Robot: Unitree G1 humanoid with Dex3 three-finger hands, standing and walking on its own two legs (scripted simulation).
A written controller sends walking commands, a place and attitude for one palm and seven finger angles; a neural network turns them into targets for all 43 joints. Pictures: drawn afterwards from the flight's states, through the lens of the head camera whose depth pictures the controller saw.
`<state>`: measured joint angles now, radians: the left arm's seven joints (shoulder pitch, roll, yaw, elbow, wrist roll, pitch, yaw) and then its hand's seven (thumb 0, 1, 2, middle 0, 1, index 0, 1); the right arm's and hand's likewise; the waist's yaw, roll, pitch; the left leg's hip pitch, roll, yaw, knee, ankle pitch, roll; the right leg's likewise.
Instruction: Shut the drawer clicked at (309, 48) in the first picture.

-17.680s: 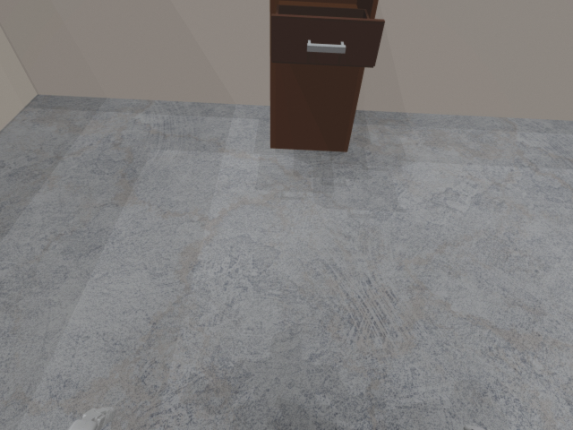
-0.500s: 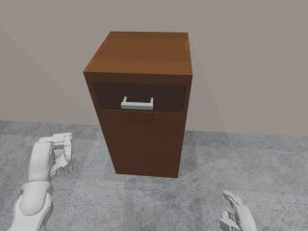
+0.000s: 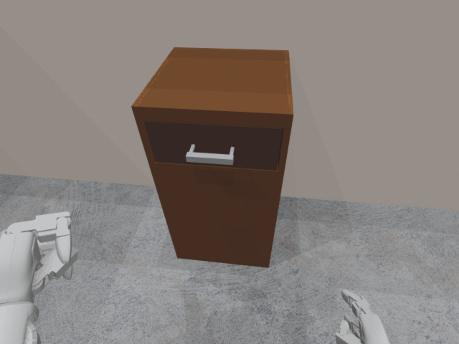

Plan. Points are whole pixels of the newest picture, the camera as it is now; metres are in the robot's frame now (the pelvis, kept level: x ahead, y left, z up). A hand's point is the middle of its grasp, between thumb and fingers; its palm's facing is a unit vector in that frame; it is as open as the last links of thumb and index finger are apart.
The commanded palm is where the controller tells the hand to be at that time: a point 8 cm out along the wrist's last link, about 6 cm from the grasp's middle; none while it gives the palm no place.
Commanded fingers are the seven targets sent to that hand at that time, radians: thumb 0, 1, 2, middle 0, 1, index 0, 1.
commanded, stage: step back with the hand held close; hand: left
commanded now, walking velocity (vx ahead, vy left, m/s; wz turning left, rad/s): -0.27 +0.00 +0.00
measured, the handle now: (211, 153) +0.63 +0.15 -0.05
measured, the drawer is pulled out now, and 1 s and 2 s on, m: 0.00 0.00 0.00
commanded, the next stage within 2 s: stop stepping back and stand still in 1.36 s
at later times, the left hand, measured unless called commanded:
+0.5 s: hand (50, 261) +0.16 +0.26 +0.16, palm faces +0.30 -0.81 -0.50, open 3.2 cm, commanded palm +0.10 +0.30 +0.17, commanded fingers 0.00 0.90 0.90 -1.40 -1.60 -1.40 -1.60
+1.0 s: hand out of the picture +0.08 +0.27 +0.16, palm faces +0.40 -0.81 -0.43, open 3.2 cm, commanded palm +0.01 +0.31 +0.17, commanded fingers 0.00 0.90 0.90 -1.40 -1.60 -1.40 -1.60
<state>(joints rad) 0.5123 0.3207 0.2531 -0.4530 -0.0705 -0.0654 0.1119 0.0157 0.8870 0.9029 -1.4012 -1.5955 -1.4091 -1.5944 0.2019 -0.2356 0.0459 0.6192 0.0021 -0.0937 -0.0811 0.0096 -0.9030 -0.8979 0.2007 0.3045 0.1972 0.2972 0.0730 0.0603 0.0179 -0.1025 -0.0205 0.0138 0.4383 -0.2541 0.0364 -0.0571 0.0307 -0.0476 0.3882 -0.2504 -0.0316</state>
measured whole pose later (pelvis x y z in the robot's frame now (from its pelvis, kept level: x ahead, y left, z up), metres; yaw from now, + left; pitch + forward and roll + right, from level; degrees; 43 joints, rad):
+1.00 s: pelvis -0.11 +0.02 -0.02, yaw +4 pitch +0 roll -3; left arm 0.60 0.39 0.37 -0.62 -0.02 -0.27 0.15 0.01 0.88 0.90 -1.40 -1.60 -1.41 -1.59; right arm 0.21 -0.23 -0.03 0.59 0.00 -0.03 -0.06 0.01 -0.90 -0.90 0.20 0.30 0.20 0.30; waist -0.01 0.00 0.04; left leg -0.47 -0.03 0.00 0.65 -0.28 0.04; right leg -0.38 0.05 -0.01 0.54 -0.16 0.00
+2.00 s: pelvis -0.23 +0.05 +0.00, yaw -7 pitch +0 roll -3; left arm 0.73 0.51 0.44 -0.76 -0.06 -0.26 0.12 0.01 0.88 0.90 -1.40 -1.59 -1.41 -1.59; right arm 0.23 -0.13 0.04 0.55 -0.03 -0.16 -0.02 0.01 -0.90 -0.90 0.20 0.30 0.20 0.30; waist -0.05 -0.03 0.01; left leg -0.39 0.03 0.07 0.40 -0.05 0.04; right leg -0.25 0.05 -0.09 0.67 -0.53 -0.03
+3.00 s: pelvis -0.27 +0.08 -0.01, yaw +1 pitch -1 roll -2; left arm 0.31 0.26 0.02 0.95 0.02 0.04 0.01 0.01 0.90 0.90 -0.87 -1.08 -0.88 -1.06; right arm 0.24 -0.23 -0.01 0.96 -0.03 0.04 0.00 0.00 -0.91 -0.90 0.20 0.30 0.20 0.30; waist 0.02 -0.03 0.08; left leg -0.36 0.03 -0.02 0.55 -0.17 0.00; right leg -0.22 -0.02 -0.13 0.52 -0.28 -0.01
